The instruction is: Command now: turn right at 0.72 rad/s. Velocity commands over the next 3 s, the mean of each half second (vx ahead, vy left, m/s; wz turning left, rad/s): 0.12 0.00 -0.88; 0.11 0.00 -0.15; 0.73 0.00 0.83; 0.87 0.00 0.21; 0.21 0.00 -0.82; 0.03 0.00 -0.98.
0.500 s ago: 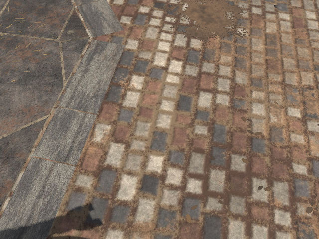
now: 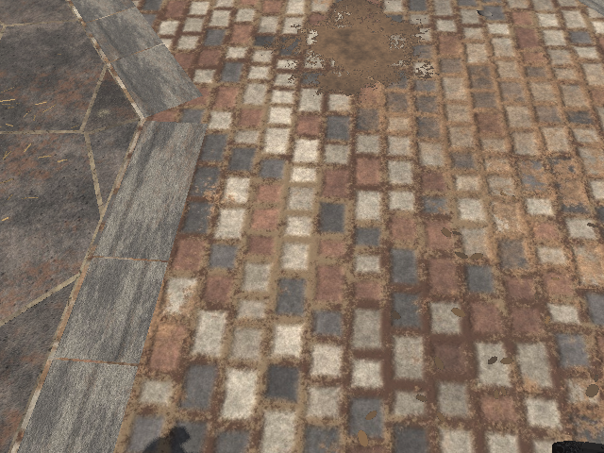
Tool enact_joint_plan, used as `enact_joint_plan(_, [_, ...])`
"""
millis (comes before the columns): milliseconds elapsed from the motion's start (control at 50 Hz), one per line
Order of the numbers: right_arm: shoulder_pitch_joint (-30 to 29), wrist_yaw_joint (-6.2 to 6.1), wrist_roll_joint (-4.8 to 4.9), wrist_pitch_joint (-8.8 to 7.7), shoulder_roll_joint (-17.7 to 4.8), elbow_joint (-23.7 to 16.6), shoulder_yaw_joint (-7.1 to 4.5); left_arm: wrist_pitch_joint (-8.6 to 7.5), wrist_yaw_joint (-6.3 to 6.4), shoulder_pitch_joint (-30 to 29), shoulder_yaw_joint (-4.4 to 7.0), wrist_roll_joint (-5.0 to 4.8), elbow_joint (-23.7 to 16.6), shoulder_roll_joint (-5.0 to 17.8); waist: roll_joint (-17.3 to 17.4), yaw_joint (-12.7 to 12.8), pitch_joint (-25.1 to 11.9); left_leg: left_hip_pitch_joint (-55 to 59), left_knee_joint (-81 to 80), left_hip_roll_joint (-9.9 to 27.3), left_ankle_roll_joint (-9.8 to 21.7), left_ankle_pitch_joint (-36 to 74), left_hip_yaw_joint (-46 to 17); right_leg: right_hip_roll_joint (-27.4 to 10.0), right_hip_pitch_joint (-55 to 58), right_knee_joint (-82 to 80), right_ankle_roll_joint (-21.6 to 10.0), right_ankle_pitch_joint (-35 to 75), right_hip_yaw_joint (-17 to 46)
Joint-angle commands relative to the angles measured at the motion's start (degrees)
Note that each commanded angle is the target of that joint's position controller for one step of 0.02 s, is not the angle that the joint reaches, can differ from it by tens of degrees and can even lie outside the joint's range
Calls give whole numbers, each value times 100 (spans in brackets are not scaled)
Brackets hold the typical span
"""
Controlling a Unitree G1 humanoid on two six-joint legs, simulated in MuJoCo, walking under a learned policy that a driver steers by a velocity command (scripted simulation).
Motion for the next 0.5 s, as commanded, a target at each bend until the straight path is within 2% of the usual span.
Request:
enact_joint_plan(20, [9, 123, 95, -171, -175, -328, -66, 127, 90, -453, 356, -23, -592, 1007, -1083, -159, -997, 194, -1155, -83, -70, 464, 15, -912, 974, -700, -993, 1319, 1629])
enact_joint_plan(40, [209, 148, 108, -188, -262, -244, -106, 146, 78, -498, 368, -48, -631, 1009, -1146, -220, -1023, 488, -1640, -90, -50, 712, 27, -881, 873, -686, -957, 1144, 1751])
enact_joint_plan(60, [515, 148, 100, -200, -340, -122, -162, 152, 71, -639, 360, -106, -682, 987, -1125, -399, -1028, 981, -2389, -61, 5, 1229, 90, -767, 624, -600, -834, 791, 1778])
enact_joint_plan(80, [765, 116, 88, -188, -535, -4, -250, 142, 68, -592, 322, -130, -696, 857, -975, -448, -1040, 1693, -2888, 258, 127, 1649, -1, -547, 86, -406, -596, 54, 1652])
enact_joint_plan(100, [836, 53, 6, -142, -948, -46, -352, 148, 30, -199, 233, -51, -631, 505, 73, -251, -1088, 2413, -3181, 1519, 583, 1302, -1194, 4, -825, 751, -254, -1617, 1011])
enact_joint_plan(120, [466, 81, -301, -113, -1310, -147, -396, 62, 5, -80, 266, -15, -773, 517, 1427, -29, -738, 1845, -3407, 2727, 1362, 1672, -2734, 551, -1850, 2046, 8, -2374, 236])
enact_joint_plan(140, [155, 77, -381, -180, -1092, -287, -342, -7, -13, -98, 379, 44, -738, 974, 1171, 39, -516, 1483, -3491, 2980, 1649, 1714, -2697, -61, -1926, 3041, 148, -2119, 137])
enact_joint_plan(160, [-203, 30, -312, -215, -716, -357, -236, 15, -24, -80, 459, 16, -578, 1212, 708, 109, -340, 1259, -3400, 2547, 1474, 1682, -1916, -191, -1845, 3441, 208, -1661, 6])
enact_joint_plan(180, [-390, -27, -215, -226, -578, -409, -189, 70, -15, 48, 453, 33, -429, 1111, 522, 134, -279, 1274, -3313, 2110, 1264, 1723, -1303, -216, -1859, 3720, 290, -1269, -88])
enact_joint_plan(200, [-440, -86, -133, -227, -530, -396, -165, 112, -20, 123, 426, 50, -387, 992, 554, 105, -259, 1367, -3235, 1946, 1191, 2046, -885, -281, -1966, 4035, 375, -961, -173])
enact_joint_plan(220, [-333, -138, -118, -219, -526, -365, -139, 124, -51, 60, 381, 37, -435, 873, 599, 23, -244, 1404, -3196, 1867, 1217, 2511, -518, -364, -2039, 4253, 456, -773, -337])
enact_joint_plan(240, [47, -173, -118, -221, -605, -286, -159, 111, -87, -107, 333, 4, -541, 814, 676, -180, -372, 1667, -3402, 1882, 1242, 1822, -403, -489, -2273, 4250, 492, -512, -567])
enact_joint_plan(280, [680, -176, -70, -258, -797, -145, -209, 41, -170, -542, 254, -59, -787, 770, 804, -565, -410, 2336, -3750, 2123, 1262, 217, -690, -688, -2895, 4064, 517, -383, -712])
enact_joint_plan(320, [1001, -148, -64, -329, -929, -59, -242, -28, -231, -769, 223, -75, -918, 746, 701, -728, -309, 2768, -3931, 2344, 1236, -420, -820, -791, -3321, 3908, 482, -369, -675])
enact_joint_plan(360, [947, -134, -123, -341, -891, -22, -233, -66, -263, -925, 202, -26, -984, 646, 502, -725, -5, 2763, -3926, 2357, 1231, 559, -322, -873, -3325, 3564, 528, -275, -694])
enact_joint_plan(420, [752, -90, -148, -284, -972, 63, -266, -81, -333, -995, 115, -5, -1042, 403, 622, -656, 150, 2385, -3741, 2206, 1207, 2076, 654, -965, -2709, 2867, 566, -3, -953])
enact_joint_plan(460, [682, -48, -112, -237, -1094, 136, -311, -53, -398, -1115, 52, 4, -1100, 280, 621, -646, 188, 2155, -3573, 2209, 1209, 2701, 1078, -953, -2224, 2342, 480, 58, -1155])
enact_joint_plan(500, [588, 7, -21, -200, -1210, 189, -359, 9, -450, -1124, 47, -8, -1110, 292, 631, -580, 118, 2080, -3295, 2251, 1153, 3303, 1373, -842, -1738, 1877, 324, -28, -1386])
Next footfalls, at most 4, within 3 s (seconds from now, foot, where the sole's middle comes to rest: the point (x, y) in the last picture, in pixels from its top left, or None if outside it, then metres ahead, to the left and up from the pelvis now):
0.10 left None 0.05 0.12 -0.78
0.62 right None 0.09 -0.20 -0.78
1.38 left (338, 443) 0.47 -0.01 -0.78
1.86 right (371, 250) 0.97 -0.10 -0.78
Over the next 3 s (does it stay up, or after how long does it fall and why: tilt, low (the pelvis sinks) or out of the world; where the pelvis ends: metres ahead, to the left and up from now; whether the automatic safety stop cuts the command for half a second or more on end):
stays up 1.08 -0.04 0.00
